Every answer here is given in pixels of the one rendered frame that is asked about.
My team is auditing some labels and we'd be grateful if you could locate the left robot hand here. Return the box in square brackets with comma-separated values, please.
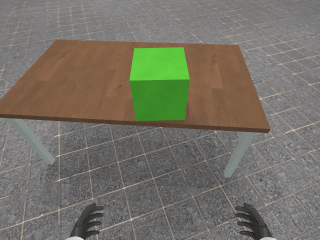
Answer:
[69, 203, 104, 240]

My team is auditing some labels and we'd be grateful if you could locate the right robot hand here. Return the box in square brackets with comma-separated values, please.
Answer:
[235, 203, 273, 240]

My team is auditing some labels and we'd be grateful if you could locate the carton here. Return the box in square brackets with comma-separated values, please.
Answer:
[129, 47, 190, 121]

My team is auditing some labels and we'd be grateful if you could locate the table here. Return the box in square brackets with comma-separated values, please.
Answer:
[0, 39, 271, 178]

